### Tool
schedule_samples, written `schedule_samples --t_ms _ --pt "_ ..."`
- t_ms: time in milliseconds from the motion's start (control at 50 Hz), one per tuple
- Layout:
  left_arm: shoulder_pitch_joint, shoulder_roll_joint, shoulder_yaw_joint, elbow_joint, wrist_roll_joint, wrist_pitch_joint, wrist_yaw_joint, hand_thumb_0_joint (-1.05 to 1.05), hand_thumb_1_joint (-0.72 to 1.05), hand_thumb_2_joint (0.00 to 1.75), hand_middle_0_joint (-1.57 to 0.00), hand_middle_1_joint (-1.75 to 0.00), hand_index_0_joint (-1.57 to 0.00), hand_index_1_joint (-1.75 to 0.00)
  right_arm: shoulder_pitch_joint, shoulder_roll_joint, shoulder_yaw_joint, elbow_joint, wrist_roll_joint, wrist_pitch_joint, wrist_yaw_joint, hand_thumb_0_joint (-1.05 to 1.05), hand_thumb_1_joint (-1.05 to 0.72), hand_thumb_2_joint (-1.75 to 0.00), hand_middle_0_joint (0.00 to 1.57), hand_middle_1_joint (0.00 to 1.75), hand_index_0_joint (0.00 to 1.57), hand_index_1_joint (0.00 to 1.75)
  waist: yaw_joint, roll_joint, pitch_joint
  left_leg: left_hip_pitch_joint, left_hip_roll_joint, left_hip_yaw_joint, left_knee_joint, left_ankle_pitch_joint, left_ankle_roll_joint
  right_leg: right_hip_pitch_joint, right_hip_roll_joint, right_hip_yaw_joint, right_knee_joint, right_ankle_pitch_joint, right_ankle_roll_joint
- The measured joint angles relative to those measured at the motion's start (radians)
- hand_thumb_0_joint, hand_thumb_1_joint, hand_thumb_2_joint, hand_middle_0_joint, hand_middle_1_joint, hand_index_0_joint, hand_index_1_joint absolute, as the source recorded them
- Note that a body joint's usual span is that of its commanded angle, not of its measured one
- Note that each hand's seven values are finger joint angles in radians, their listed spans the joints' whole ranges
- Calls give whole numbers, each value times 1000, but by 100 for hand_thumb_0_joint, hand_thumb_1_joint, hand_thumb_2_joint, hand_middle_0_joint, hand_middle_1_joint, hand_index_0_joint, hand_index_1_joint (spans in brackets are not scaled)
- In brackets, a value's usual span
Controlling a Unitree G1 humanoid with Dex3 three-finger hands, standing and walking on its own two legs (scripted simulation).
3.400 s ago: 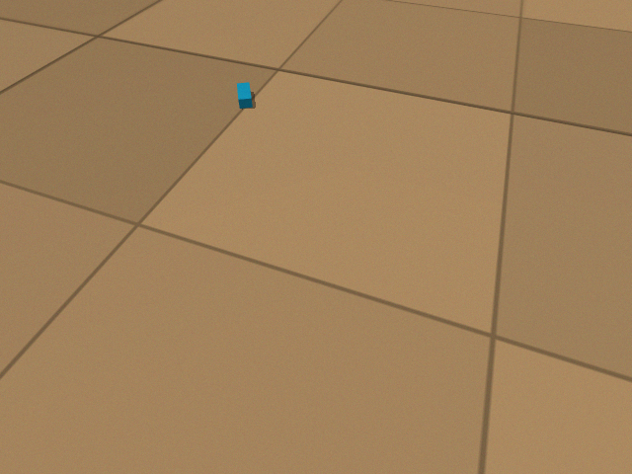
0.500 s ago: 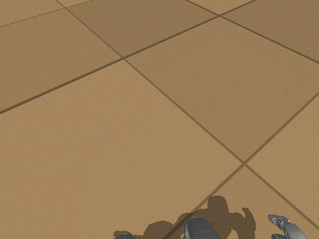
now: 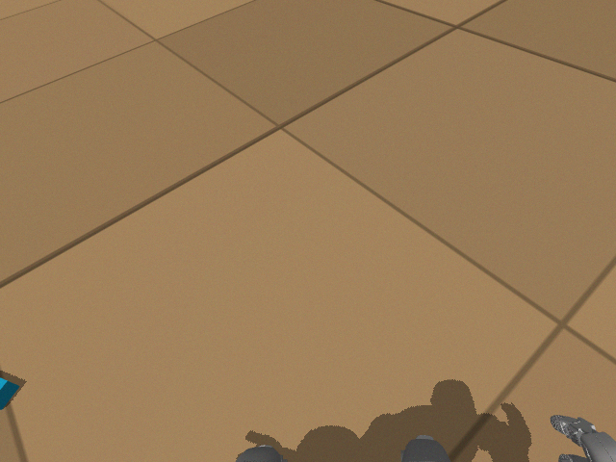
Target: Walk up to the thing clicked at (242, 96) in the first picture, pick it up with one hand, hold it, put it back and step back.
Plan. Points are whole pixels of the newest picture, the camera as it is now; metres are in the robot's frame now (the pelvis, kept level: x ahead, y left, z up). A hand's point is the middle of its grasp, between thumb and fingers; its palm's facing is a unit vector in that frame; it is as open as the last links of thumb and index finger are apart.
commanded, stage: walk up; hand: left
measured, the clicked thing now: out of the picture +0.43 +1.13 -0.70
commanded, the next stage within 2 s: none
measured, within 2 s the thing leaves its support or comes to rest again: neither
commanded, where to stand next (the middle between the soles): -0.02 +1.02 m, yaw -21 degrees
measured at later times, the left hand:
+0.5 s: hand out of the picture +0.12 +0.50 -0.10, palm faces -0.09 -0.81 -0.59, open 7.4 cm
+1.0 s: hand out of the picture +0.12 +0.70 -0.11, palm faces -0.16 -0.82 -0.55, open 7.4 cm
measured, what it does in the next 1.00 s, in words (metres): steps to the left: right foot, then left foot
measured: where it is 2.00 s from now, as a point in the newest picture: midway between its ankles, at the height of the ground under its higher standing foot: outside the picture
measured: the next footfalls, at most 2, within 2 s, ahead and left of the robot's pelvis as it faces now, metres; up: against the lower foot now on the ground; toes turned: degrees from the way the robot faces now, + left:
right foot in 0.30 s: +0.15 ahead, +0.02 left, +0.00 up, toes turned -9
left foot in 0.60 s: +0.09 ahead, +0.44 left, +0.00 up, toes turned -5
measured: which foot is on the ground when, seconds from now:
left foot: down 0.00-0.30, up 0.32-0.58, down 0.60-0.90, up 0.92-1.00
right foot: down 0.00-0.02, up 0.04-0.28, down 0.30-0.62, up 0.64-0.88, down 0.90-1.00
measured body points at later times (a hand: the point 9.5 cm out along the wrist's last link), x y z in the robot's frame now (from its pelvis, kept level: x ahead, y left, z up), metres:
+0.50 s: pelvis +0.03 +0.20 +0.01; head +0.05 +0.16 +0.45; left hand +0.13 +0.54 -0.06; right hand +0.09 -0.13 -0.11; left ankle +0.06 +0.36 -0.64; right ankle +0.11 +0.03 -0.69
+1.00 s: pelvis +0.02 +0.42 +0.00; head +0.06 +0.38 +0.45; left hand +0.13 +0.75 -0.07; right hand +0.04 +0.09 -0.12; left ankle +0.05 +0.51 -0.64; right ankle +0.07 +0.30 -0.69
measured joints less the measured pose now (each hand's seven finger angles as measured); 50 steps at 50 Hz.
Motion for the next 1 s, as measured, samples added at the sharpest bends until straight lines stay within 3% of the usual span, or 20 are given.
schedule_samples --t_ms 20,40,100,160,240,280,300,360,420,460,540,600,620,640,680,760,820,880,960,1000 --pt "-3 15 4 6 -2 5 2 0 89 89 -21 -30 -21 -31 -2 3 -7 0 -5 -12 -7 1 -91 -90 21 30 21 30 -5 -26 5 13 -25 22 -10 -12 -25 -18 -19 37 35 -31 -16" --pt "-9 22 9 20 -7 14 9 0 89 89 -21 -30 -21 -31 0 8 -8 -3 -13 -22 -15 1 -91 -90 21 30 20 30 -9 -41 11 10 -40 41 12 -24 -32 -39 -2 84 95 -111 -27" --pt "-29 14 3 72 -34 34 37 1 90 89 -20 -30 -21 -30 14 32 4 -3 -13 -36 -40 0 -91 -90 21 30 20 30 -44 -46 18 24 -52 67 4 -25 -8 -103 98 93 280 -206 -47" --pt "-46 1 -11 84 -55 25 32 1 90 89 -20 -30 -20 -30 41 60 16 -11 -12 -37 -57 0 -91 -90 21 30 20 30 -79 -62 40 67 -80 94 -69 7 26 -135 148 11 318 -162 -41" --pt "-50 -43 -31 54 -63 16 15 1 90 89 -20 -30 -21 -30 78 66 20 -27 -21 -20 -66 1 -91 -90 21 30 21 30 -104 -50 61 114 -114 133 -128 22 71 -80 170 -115 160 -84 -34" --pt "-35 -58 -39 23 -58 3 13 1 90 89 -20 -30 -21 -30 95 62 21 -38 -18 -5 -65 1 -91 -90 21 30 21 30 -100 -43 60 110 -131 157 -95 3 81 5 174 -147 -34 42 -45" --pt "-30 -61 -38 7 -49 -5 15 0 90 89 -20 -30 -21 -30 99 60 20 -41 -13 -1 -65 1 -91 -90 21 30 21 30 -87 -37 63 86 -134 161 -35 -7 65 23 178 -142 -72 76 -61" --pt "-46 -80 -46 -19 -36 2 24 0 89 89 -21 -30 -21 -31 99 59 21 -30 -8 18 -72 1 -91 -90 21 30 20 30 -71 16 84 -26 -135 73 254 -75 2 27 174 -157 -25 47 -56" --pt "-49 -92 -47 -31 -32 1 27 0 89 89 -21 -30 -21 -31 88 53 27 -11 -10 29 -59 1 -91 -90 21 30 20 30 -45 36 75 -109 -106 10 414 -28 -8 43 141 -137 -38 51 -39" --pt "-42 -85 -41 -30 -22 3 22 0 89 89 -21 -30 -21 -31 74 48 27 -13 -9 26 -43 1 -91 -90 21 30 20 30 -37 32 67 -127 -70 -23 407 1 -7 43 110 -110 -42 57 -22" --pt "-31 -42 -19 -19 -4 8 7 0 89 89 -21 -30 -21 -31 48 34 20 -27 -4 19 -16 1 -91 -90 21 30 21 30 -25 2 45 -78 -3 -40 220 -18 0 1 47 -40 -14 52 -3" --pt "-31 -8 -5 -14 -2 13 2 0 89 89 -21 -30 -21 -31 43 4 5 -32 0 7 -14 1 -91 -90 21 30 21 30 -14 -11 29 9 -1 -17 42 -31 6 -50 4 18 25 43 4" --pt "-35 6 1 -7 -4 17 5 0 89 89 -21 -30 -21 -31 40 4 -3 -29 -4 -2 -19 1 -91 -90 21 30 21 30 -15 -31 34 15 -24 4 39 -44 -24 -71 -10 58 60 1 -7" --pt "-40 12 8 7 -8 26 12 0 89 89 -21 -30 -21 -31 41 4 -4 -29 -11 -8 -26 1 -91 -90 21 30 21 30 -15 -38 39 8 -36 22 67 -54 -35 -91 9 101 117 -88 -19" --pt "-46 11 12 49 -24 42 33 1 89 89 -20 -30 -21 -31 44 13 5 -21 -11 -14 -41 1 -91 -90 21 30 20 30 -35 -24 39 0 -37 32 88 -58 -25 -129 82 110 263 -189 -39" --pt "-52 11 5 87 -54 35 31 1 90 89 -20 -30 -20 -30 63 64 27 -15 -9 -14 -63 1 -91 -90 21 30 20 30 -78 -46 54 30 -69 64 6 -5 15 -161 167 16 395 -163 -42" --pt "-44 -18 -9 77 -62 28 18 1 90 89 -20 -30 -20 -30 84 76 35 -24 -15 -9 -66 1 -91 -90 21 30 21 30 -89 -45 62 54 -95 97 -54 26 49 -109 185 -83 320 -147 -36" --pt "-23 -57 -27 45 -61 13 13 1 90 89 -20 -30 -21 -30 100 66 38 -39 -14 7 -68 1 -91 -90 21 30 21 30 -83 -28 59 49 -120 134 -62 30 77 28 184 -141 38 -20 -46" --pt "-30 -92 -46 0 -36 7 21 0 90 89 -20 -30 -21 -30 90 61 36 -34 -7 25 -78 1 -91 -90 21 30 21 30 -53 25 98 -57 -135 63 204 -80 23 53 179 -141 8 -15 -44" --pt "-38 -104 -52 -11 -35 7 23 0 89 89 -21 -30 -21 -31 84 58 35 -24 -7 32 -73 1 -91 -90 21 30 20 30 -38 36 102 -111 -127 19 340 -63 6 58 154 -132 -1 -1 -34"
